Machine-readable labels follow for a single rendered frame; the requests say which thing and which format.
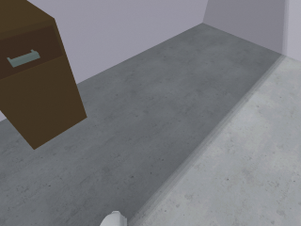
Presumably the handle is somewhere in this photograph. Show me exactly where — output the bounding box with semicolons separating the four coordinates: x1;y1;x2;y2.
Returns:
7;49;40;68

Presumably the drawer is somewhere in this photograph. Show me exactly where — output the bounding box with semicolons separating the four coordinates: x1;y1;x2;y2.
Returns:
0;25;62;80

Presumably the cabinet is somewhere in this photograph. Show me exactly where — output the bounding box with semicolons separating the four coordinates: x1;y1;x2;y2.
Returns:
0;0;87;150

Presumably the robot left thigh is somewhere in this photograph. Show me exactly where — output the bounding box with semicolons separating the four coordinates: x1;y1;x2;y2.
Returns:
100;213;127;226

